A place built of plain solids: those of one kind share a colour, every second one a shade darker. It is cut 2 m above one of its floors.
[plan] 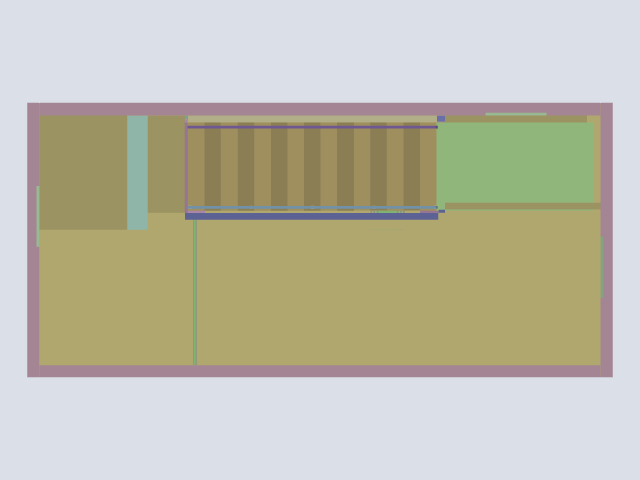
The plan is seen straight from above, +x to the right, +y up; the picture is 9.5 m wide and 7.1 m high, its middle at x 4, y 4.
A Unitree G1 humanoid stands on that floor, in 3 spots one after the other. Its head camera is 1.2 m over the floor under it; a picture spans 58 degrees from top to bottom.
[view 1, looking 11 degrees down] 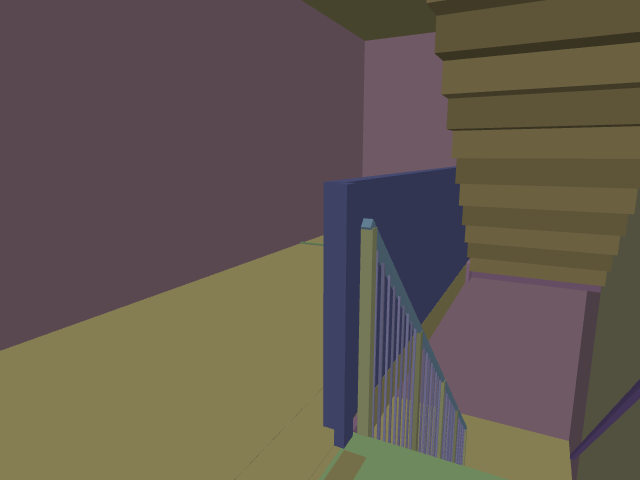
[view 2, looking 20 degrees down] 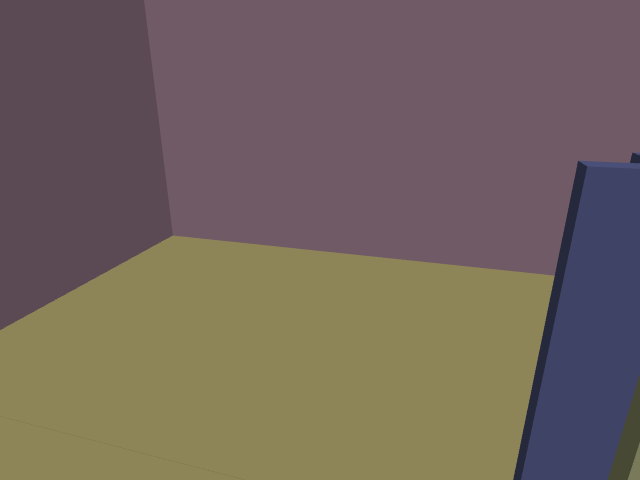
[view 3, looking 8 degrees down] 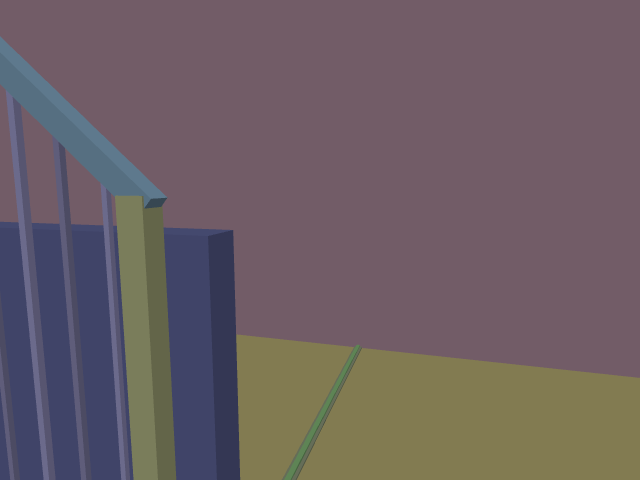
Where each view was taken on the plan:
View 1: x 7.32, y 5.09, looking -153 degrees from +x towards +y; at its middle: floor_slab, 6.29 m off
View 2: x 6.03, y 5.09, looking -74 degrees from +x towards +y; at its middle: wall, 3.25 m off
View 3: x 1.59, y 5.09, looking -74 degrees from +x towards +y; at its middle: wall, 3.09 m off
